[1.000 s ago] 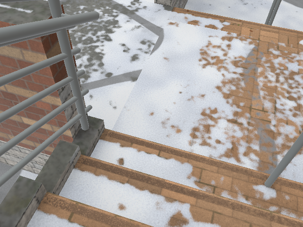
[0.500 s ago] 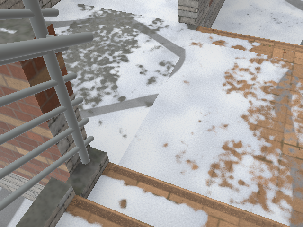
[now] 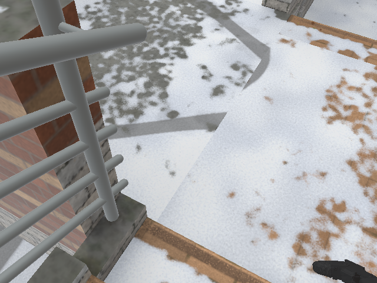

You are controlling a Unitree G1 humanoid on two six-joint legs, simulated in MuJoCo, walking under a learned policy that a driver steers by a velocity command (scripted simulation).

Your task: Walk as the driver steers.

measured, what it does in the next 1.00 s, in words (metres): goes down, turning right: right foot 0.15 m lower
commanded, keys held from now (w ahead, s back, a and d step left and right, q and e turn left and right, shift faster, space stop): w+e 1.00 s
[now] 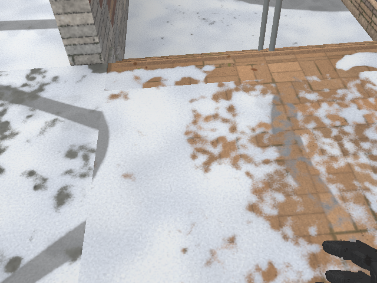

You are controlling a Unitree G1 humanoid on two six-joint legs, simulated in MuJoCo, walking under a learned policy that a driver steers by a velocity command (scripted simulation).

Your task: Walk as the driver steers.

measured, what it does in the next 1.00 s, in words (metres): goes down: left foot 0.15 m lower, then right foot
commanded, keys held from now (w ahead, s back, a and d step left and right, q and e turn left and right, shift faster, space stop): w+e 0.12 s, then w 0.52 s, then no key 0.36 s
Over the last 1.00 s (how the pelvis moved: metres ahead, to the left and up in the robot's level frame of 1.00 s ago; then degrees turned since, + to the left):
0.54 -0.12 -0.19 -30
